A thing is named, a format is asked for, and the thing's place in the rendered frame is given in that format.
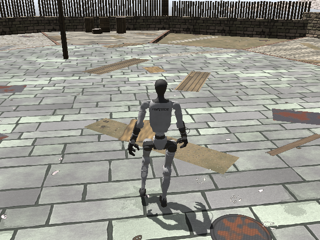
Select robot torso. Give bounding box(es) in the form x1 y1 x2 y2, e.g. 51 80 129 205
149 98 172 150

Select right robot forearm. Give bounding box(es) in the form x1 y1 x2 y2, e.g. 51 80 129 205
179 121 187 140

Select left robot hand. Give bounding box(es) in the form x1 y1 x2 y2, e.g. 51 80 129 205
127 142 140 156

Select right robot hand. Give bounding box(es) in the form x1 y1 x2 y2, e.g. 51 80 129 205
176 138 188 148

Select right robot upper arm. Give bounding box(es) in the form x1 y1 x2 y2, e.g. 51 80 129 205
171 101 184 129

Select left robot upper arm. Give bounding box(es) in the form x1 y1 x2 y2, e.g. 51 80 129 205
136 100 150 129

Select left robot forearm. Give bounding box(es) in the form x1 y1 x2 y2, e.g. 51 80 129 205
129 121 141 144

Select robot left foot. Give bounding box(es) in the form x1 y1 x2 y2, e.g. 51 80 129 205
139 188 146 197

